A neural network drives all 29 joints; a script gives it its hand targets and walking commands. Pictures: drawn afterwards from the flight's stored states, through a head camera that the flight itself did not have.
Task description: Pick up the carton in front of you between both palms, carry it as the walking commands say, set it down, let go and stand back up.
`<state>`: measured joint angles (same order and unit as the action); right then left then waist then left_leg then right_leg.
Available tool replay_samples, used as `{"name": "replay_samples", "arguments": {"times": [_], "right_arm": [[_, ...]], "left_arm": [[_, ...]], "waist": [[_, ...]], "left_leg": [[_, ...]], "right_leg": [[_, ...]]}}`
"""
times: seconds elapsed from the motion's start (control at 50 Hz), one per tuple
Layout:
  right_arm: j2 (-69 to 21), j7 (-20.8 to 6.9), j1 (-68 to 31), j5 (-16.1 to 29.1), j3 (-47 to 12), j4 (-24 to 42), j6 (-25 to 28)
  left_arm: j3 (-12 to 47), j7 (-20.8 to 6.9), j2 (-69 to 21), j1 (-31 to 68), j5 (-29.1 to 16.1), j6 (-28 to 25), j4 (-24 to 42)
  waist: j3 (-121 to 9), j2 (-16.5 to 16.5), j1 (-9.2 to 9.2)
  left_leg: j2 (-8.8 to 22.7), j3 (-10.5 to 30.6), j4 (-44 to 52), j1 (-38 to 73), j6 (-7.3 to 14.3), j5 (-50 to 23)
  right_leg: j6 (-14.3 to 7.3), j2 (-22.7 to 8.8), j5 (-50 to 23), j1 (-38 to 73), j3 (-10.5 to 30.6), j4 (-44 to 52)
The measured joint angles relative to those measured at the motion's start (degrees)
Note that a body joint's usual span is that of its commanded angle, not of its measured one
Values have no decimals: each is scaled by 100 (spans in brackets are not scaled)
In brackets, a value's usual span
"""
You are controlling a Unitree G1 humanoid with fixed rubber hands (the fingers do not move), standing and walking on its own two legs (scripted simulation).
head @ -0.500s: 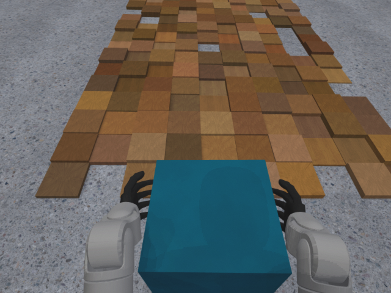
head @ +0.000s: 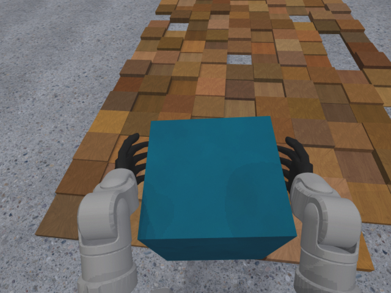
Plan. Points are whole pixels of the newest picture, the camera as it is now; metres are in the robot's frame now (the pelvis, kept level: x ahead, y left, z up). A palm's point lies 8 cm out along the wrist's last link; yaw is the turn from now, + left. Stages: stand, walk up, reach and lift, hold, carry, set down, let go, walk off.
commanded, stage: carry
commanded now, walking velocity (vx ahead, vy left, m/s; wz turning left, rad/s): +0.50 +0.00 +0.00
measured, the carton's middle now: (212, 197) +0.31 +0.01 +0.04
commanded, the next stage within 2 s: none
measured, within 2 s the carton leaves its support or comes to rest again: neither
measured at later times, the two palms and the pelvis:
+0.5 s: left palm (161, 43) +0.75 +0.17 +0.14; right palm (266, 49) +0.72 -0.13 +0.14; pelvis +0.32 +0.04 +0.00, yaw -2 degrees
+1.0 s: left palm out of the picture +1.06 +0.22 +0.22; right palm out of the picture +1.08 -0.08 +0.21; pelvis +0.69 +0.03 +0.04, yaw +0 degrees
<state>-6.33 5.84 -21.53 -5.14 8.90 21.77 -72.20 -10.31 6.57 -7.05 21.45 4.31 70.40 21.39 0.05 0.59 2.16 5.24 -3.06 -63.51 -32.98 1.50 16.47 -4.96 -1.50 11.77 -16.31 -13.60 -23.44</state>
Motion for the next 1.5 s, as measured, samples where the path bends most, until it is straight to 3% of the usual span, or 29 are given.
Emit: {"name": "replay_samples", "arguments": {"times": [0.12, 0.22, 0.26, 0.28, 0.32, 0.36, 0.42, 0.54, 0.64, 0.68, 0.74, 0.78, 0.86, 0.94, 1.04, 1.08, 1.14, 1.2, 1.28, 1.34, 1.44, 1.5], "right_arm": [[512, 96, -1305, 157, 124, -778, -281], [899, 158, -2422, 319, 307, -1950, -556], [979, 161, -2885, 344, 383, -2452, -609], [981, 165, -3087, 332, 424, -2670, -584], [943, 188, -3384, 285, 482, -3028, -555], [901, 217, -3479, 272, 566, -3149, -598], [805, 250, -3430, 260, 739, -2954, -639], [343, 256, -2907, 91, 1059, -1857, -424], [155, 234, -2326, 82, 1009, -1054, -278], [280, 206, -2202, 142, 993, -975, -248], [435, 136, -2147, 218, 1003, -1063, -212], [409, 121, -2121, 192, 1000, -1032, -236], [291, 107, -2202, 48, 975, -857, -275], [286, 83, -2348, -98, 928, -953, -289], [447, 65, -2488, -185, 839, -1689, -407], [484, 64, -2618, -211, 786, -2137, -388], [524, 62, -2667, -204, 689, -2764, -372], [590, 94, -2508, -43, 650, -2842, -490], [598, 195, -2449, 133, 671, -2509, -498], [565, 232, -2459, 203, 711, -2203, -448], [530, 236, -2577, 219, 728, -2131, -352], [568, 235, -2613, 206, 684, -2356, -328]], "left_arm": [[-112, 76, 526, 1409, -196, 234, -936], [-166, 147, 896, 2601, -239, 524, -2165], [-214, 152, 1067, 3007, -272, 640, -2568], [-240, 152, 1169, 3195, -305, 659, -2751], [-361, 154, 1298, 3431, -362, 686, -3034], [-502, 161, 1287, 3567, -324, 750, -3176], [-719, 172, 1130, 3676, -153, 813, -3089], [-970, 132, 660, 3312, 90, 649, -2085], [-816, 38, 396, 2772, 141, 438, -1375], [-663, 35, 319, 2652, 164, 273, -1406], [-476, 61, 288, 2559, 215, 151, -1500], [-419, 111, 322, 2427, 106, 147, -1425], [-470, 228, 399, 2374, -149, 155, -1214], [-560, 252, 528, 2587, -294, 160, -1423], [-522, 224, 743, 2870, -297, 240, -2340], [-457, 155, 928, 3026, -262, 277, -2780], [-463, 91, 1032, 3062, -188, 339, -3314], [-430, 90, 954, 2980, -80, 498, -3381], [-470, 103, 829, 2907, 24, 602, -2899], [-562, 114, 724, 2853, 79, 613, -2440], [-666, 112, 673, 2813, 122, 603, -2110], [-680, 97, 697, 2807, 119, 552, -2319]], "waist": [[-108, 15, 20], [-173, -35, -17], [-144, -102, -104], [-80, -222, -183], [89, -281, -342], [268, -240, -432], [526, -195, -480], [735, -138, -509], [686, -133, -429], [757, 35, -256], [833, 48, 92], [864, -37, 270], [837, -176, 507], [561, -161, 608], [11, 5, 331], [-171, -133, 119], [-221, -186, -175], [-142, -115, -388], [69, -103, -580], [153, -138, -657], [47, -175, -632], [-95, -186, -548]], "left_leg": [[54, -109, 1576, -593, 18, -763], [-169, -410, 2690, -310, 263, -1069], [-338, -605, 3094, 103, 344, -897], [-412, -674, 2857, 111, 398, -575], [-475, -695, 2517, 140, 484, -145], [-501, -661, 2633, 345, 492, -52], [-531, -610, 3040, 750, 464, 23], [-554, -481, 3564, 1581, 410, 429], [-469, -369, 3766, 2397, 211, 835], [-263, -301, 2710, 2250, 127, 656], [-598, 390, -583, 1065, 62, 724], [-739, 507, -1580, 405, 151, 801], [-600, 408, -861, -504, 189, 747], [-424, 346, 1075, -813, 112, 102], [-428, -86, 3498, 156, 170, -1633], [-555, -236, 3379, 476, 229, -980], [-657, -305, 3132, 692, 396, -387], [-651, -278, 3459, 1103, 395, -307], [-655, -261, 3814, 1590, 405, -120], [-681, -251, 3992, 1918, 387, -80], [-714, -228, 4072, 2520, 240, 479], [-754, -211, 3484, 2775, 137, 1081]], "right_leg": [[156, 65, 470, 696, 159, 253], [402, 46, 1255, 1233, 281, -61], [461, -72, 1738, 1237, 357, -797], [424, -221, 1704, 991, 445, -1567], [348, -111, 1621, 192, 973, -3476], [233, 63, 1468, -617, 1220, -4824], [167, 96, 1129, -1629, 1259, -5339], [158, -62, 1045, -3055, 1157, -5026], [44, 116, 400, -2763, 695, -2398], [-94, 291, -502, -2315, 546, -1980], [-89, 404, 115, -1910, 580, -2022], [-16, 418, 292, -1515, 648, -1710], [48, 332, 399, -732, 737, -1015], [151, 245, 687, -41, 813, -640], [432, 158, 665, 627, 826, -1173], [422, 27, 953, 397, 1044, -2313], [368, 153, 1270, -509, 1410, -4173], [351, 131, 941, -1283, 1330, -4484], [364, 5, 593, -2115, 1241, -4076], [365, -64, 316, -2420, 1192, -3253], [233, 53, -861, -2173, 904, -1368], [61, 208, -1615, -1495, 680, -301]]}}
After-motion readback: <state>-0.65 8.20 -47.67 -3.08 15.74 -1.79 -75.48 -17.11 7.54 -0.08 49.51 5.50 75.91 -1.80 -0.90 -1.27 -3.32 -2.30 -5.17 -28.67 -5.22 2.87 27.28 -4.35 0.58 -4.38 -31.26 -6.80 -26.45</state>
